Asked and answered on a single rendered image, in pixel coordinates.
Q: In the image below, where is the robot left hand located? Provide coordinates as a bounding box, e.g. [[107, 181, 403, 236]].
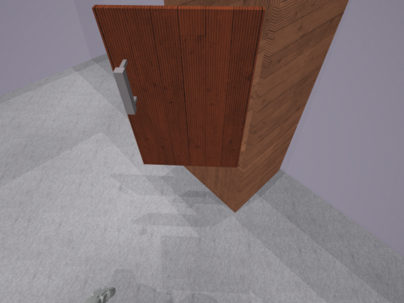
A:
[[83, 287, 116, 303]]

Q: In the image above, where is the cupboard door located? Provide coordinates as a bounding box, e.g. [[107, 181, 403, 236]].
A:
[[92, 5, 265, 168]]

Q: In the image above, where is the handle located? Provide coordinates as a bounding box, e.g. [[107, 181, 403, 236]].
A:
[[113, 59, 137, 115]]

